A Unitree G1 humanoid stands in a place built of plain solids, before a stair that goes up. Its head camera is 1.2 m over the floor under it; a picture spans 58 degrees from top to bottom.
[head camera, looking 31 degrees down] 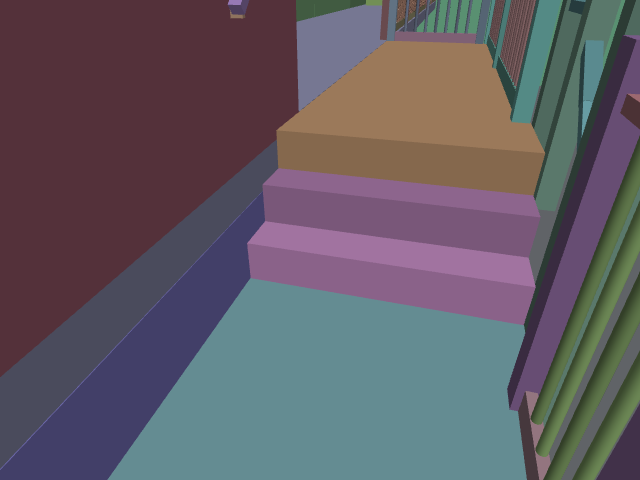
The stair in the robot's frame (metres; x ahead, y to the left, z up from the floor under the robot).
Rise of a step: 0.19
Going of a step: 0.21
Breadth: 1.20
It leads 16 degrees to the right of straight ahead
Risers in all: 3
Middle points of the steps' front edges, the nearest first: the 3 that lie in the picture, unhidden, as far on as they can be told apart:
1.49 -0.25 0.19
1.69 -0.31 0.39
1.90 -0.37 0.58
